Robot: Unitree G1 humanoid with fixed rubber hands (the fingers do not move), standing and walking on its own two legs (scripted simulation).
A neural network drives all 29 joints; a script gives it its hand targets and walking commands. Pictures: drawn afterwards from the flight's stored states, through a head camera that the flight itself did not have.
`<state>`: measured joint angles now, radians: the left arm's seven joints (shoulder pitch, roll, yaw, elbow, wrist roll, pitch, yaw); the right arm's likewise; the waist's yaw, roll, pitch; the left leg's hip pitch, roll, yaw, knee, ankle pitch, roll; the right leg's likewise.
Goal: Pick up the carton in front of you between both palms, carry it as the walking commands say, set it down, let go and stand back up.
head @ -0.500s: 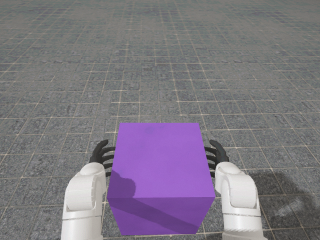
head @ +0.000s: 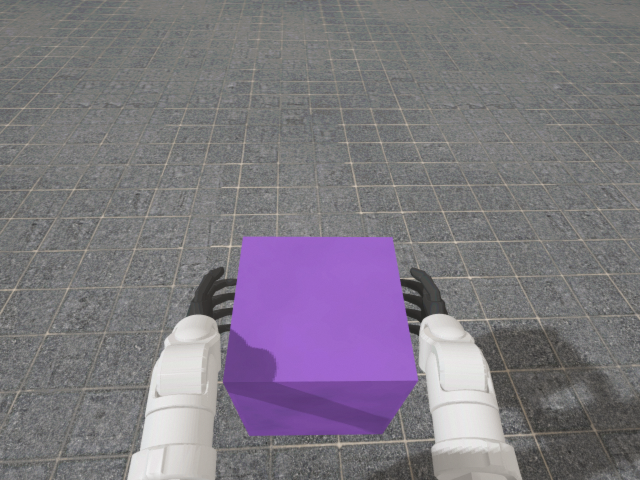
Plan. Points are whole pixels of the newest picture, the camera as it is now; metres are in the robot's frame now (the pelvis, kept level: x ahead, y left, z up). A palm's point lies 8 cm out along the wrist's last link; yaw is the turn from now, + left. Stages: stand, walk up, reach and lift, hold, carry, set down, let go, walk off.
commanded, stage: carry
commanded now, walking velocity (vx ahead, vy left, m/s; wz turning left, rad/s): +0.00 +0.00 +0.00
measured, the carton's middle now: (317, 341) +0.31 +0.00 -0.05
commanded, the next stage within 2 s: hold in 0.18 s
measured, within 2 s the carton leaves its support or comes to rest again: neither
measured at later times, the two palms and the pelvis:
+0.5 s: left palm (196, 347) +0.26 +0.15 +0.05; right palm (439, 334) +0.27 -0.15 +0.05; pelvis -0.02 -0.01 +0.01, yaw +2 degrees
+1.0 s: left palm (220, 323) +0.30 +0.13 +0.03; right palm (446, 328) +0.29 -0.17 +0.03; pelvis -0.03 -0.01 -0.01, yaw -1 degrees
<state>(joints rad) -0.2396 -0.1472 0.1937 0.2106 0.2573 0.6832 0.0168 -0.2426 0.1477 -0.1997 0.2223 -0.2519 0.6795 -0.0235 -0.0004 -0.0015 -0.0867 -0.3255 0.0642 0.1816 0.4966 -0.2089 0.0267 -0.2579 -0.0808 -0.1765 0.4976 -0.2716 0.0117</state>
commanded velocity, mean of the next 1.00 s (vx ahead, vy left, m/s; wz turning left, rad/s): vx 0.00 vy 0.00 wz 0.00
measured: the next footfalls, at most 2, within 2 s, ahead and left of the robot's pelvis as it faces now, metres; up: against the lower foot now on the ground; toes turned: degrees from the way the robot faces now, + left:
none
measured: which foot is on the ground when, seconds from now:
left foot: down 0.00-1.00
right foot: down 0.00-1.00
